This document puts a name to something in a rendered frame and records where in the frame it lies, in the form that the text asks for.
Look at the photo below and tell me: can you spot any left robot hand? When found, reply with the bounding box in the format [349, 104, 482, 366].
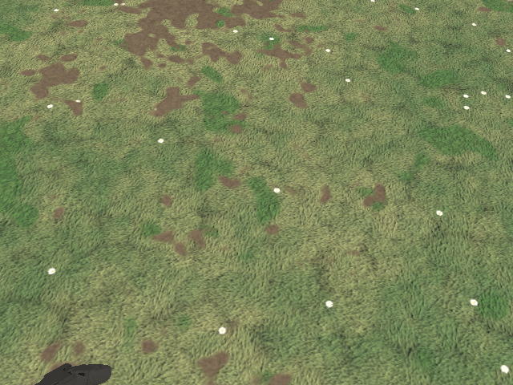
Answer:
[35, 363, 111, 385]

